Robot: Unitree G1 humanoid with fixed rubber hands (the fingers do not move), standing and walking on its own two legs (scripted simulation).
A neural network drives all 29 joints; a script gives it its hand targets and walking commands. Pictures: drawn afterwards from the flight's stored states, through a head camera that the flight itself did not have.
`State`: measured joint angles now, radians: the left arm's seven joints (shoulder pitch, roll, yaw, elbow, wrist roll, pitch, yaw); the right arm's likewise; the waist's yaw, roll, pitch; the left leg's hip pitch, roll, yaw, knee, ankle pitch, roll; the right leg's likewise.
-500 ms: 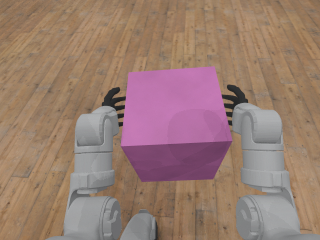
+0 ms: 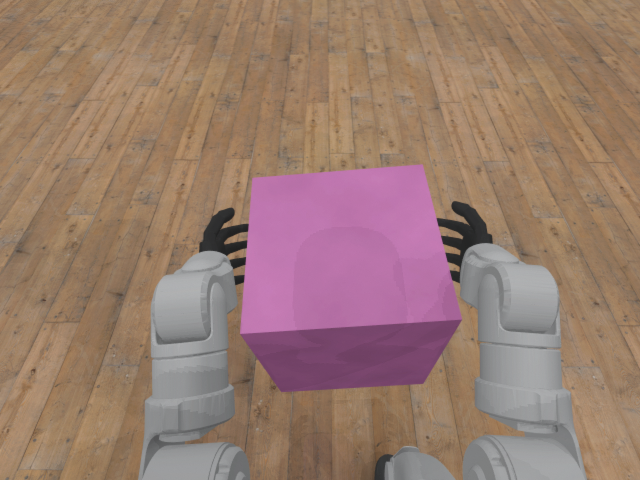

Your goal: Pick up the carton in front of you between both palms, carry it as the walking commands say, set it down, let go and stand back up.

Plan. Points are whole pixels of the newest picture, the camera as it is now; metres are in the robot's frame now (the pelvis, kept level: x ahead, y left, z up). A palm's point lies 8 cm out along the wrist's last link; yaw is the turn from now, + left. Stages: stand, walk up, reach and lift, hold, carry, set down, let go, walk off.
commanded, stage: carry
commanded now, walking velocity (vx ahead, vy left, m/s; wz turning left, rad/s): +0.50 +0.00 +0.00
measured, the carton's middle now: (345, 289) +0.35 -0.01 +0.01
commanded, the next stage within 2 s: none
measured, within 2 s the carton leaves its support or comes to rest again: neither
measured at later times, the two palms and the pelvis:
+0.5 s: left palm (232, 142) +0.56 +0.16 +0.09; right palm (424, 134) +0.57 -0.14 +0.09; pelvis +0.31 +0.00 -0.01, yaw +2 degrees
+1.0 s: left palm (257, 43) +0.87 +0.14 +0.09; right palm (402, 43) +0.88 -0.15 +0.08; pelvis +0.61 -0.01 -0.02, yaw +1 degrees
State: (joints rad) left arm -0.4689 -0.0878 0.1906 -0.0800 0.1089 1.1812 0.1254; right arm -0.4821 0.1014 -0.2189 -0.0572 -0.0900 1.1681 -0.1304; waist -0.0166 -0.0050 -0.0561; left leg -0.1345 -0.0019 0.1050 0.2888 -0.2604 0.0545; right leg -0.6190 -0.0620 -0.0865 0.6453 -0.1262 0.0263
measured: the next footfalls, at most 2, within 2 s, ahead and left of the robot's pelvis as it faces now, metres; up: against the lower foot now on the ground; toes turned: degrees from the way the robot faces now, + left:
right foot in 0.10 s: +0.22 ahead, -0.12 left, +0.00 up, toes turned -8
left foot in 0.52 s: +0.49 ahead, +0.13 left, +0.00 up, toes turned +12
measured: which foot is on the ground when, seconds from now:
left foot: down 0.00-0.12, up 0.14-0.50, down 0.52-1.00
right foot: up 0.00-0.08, down 0.10-0.56, up 0.58-0.96, down 0.98-1.00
